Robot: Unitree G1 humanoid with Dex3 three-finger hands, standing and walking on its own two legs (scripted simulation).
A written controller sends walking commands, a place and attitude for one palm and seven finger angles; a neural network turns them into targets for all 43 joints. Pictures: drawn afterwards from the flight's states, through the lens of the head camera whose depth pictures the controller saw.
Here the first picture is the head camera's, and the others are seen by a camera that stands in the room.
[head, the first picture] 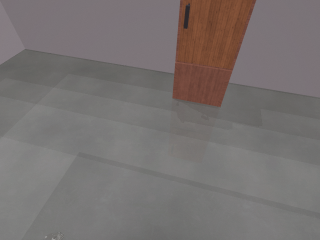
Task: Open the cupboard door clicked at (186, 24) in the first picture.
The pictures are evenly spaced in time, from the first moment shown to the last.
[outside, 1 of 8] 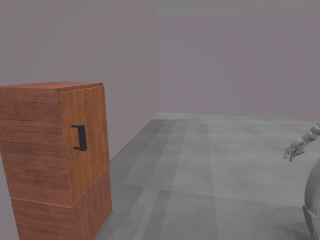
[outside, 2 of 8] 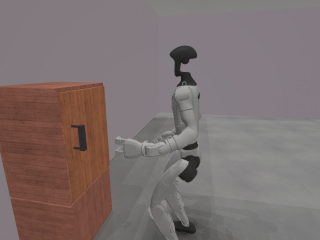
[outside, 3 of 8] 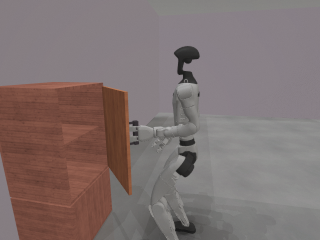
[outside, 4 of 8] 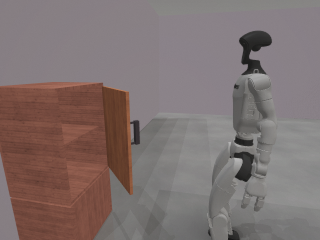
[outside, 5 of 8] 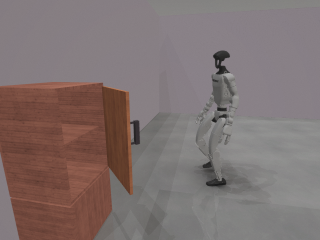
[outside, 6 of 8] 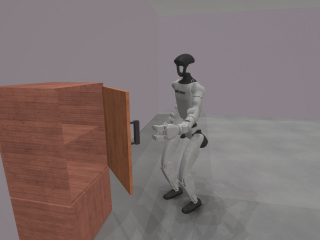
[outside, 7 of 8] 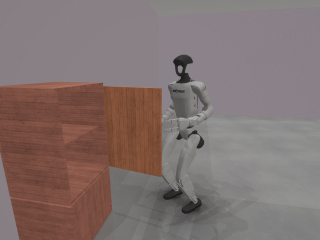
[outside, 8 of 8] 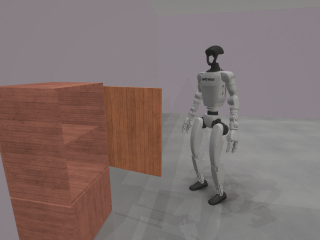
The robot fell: no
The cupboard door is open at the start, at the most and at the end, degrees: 0 80 80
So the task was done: yes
